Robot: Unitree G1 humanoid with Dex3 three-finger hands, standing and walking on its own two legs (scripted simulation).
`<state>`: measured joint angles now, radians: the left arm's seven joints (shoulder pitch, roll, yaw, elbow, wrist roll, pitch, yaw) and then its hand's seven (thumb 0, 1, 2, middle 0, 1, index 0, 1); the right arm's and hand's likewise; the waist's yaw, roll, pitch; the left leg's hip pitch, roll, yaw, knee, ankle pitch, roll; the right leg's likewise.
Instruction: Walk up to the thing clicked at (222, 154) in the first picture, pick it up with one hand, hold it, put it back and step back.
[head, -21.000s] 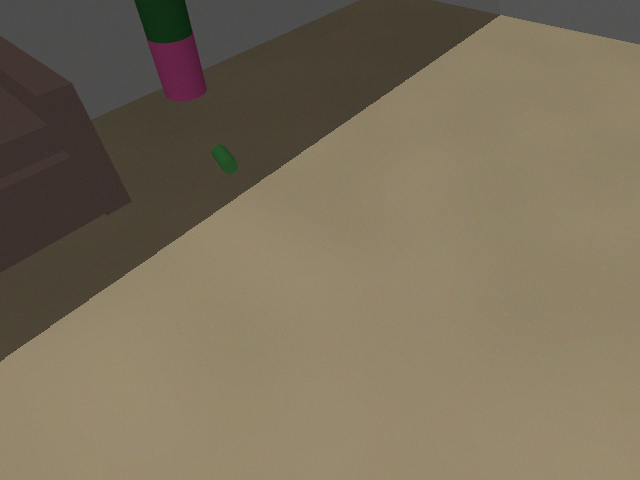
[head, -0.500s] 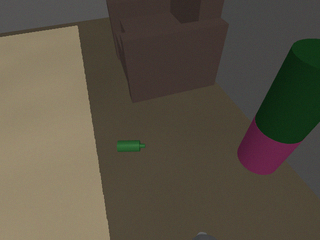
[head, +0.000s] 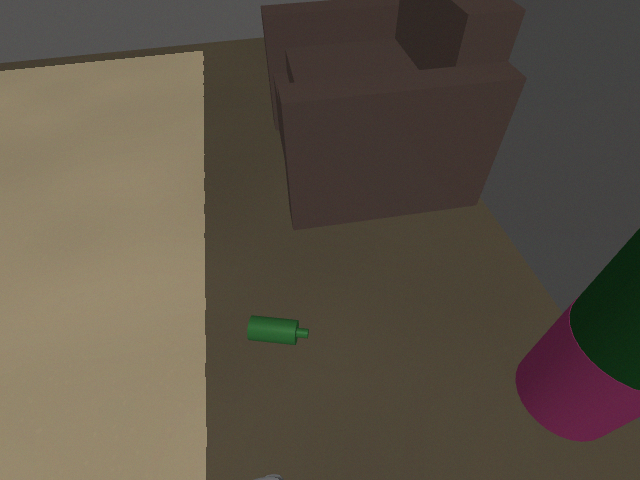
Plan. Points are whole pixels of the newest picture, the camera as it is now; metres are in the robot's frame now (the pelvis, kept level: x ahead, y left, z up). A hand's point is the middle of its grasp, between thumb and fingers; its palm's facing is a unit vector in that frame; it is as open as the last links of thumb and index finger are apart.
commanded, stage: walk up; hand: left
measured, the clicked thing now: (279, 330) +0.69 +0.21 -0.72
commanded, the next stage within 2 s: none
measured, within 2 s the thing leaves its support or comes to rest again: neither
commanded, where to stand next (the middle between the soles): +0.30 +0.01 m, yaw -3 degrees
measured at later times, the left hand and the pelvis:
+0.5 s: hand (169, 440) +0.20 +0.25 -0.12, palm faces -0.04 -0.88 -0.47, open 7.4 cm; pelvis +0.14 -0.04 -0.01, yaw -1 degrees
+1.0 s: hand (177, 409) +0.25 +0.27 -0.16, palm faces -0.04 -0.93 -0.36, open 7.4 cm; pelvis +0.18 +0.00 -0.01, yaw -1 degrees
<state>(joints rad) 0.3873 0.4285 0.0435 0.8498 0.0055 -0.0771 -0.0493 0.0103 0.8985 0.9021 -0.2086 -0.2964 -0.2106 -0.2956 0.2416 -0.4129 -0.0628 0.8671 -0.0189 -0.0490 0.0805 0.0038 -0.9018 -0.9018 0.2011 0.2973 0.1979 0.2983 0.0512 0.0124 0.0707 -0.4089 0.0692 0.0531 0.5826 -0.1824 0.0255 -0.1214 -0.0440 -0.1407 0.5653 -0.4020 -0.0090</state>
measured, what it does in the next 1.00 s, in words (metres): walks ahead: left foot, then right foot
